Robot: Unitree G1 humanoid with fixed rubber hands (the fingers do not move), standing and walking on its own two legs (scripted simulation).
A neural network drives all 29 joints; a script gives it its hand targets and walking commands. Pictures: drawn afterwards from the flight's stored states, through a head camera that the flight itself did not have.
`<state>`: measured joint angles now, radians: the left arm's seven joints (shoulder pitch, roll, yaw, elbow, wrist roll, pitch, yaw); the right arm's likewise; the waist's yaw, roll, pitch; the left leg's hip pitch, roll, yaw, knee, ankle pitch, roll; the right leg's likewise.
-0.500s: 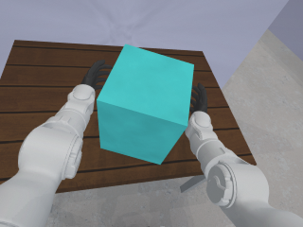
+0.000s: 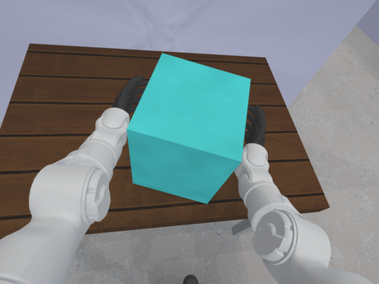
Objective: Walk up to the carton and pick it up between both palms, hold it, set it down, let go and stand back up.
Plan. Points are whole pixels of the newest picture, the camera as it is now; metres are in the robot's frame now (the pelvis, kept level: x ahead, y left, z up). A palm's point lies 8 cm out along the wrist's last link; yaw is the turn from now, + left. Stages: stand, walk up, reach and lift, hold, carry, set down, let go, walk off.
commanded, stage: reach and lift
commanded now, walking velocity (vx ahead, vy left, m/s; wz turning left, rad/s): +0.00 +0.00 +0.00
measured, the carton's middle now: (186, 135) +0.46 -0.06 -0.01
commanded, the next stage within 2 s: none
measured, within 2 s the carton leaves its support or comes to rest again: neither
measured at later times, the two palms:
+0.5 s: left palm (120, 114) +0.49 +0.08 +0.04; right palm (252, 143) +0.40 -0.20 +0.04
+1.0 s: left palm (120, 114) +0.49 +0.08 +0.04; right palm (251, 144) +0.40 -0.19 +0.03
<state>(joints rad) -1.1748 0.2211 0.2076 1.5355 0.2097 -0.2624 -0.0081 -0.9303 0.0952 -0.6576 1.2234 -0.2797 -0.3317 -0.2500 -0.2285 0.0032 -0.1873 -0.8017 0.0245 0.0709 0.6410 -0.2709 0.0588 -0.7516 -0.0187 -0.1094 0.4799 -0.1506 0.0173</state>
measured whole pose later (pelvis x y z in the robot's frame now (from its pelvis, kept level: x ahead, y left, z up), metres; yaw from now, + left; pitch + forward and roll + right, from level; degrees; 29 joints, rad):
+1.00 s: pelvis +0.02 -0.02 +0.02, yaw +2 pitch +20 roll -3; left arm -1.01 0.10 0.54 1.31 0.52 -0.27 -0.08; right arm -0.79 0.16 -0.81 1.13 -0.45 -0.51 -0.22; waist -0.17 -0.01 -0.11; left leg -0.61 0.02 0.04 0.50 -0.23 0.04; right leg -0.54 -0.01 -0.14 0.32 -0.12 0.00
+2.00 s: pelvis +0.02 -0.02 +0.02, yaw +2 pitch +22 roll -4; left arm -1.00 0.14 0.16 1.44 0.18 -0.35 0.03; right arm -0.77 0.05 -0.45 1.27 -0.16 -0.54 -0.28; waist -0.16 0.03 -0.19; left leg -0.66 0.03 0.03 0.50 -0.22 0.03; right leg -0.58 0.00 -0.14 0.29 -0.09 0.00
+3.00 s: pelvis +0.01 -0.02 +0.03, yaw +2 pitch +1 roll -2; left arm -0.72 0.03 0.19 0.90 0.16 0.13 0.07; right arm -0.66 0.00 -0.21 0.93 0.03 -0.04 -0.21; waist -0.13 -0.03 -0.08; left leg -0.17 0.00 0.06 0.36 -0.20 0.04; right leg -0.14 -0.01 -0.11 0.23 -0.11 0.01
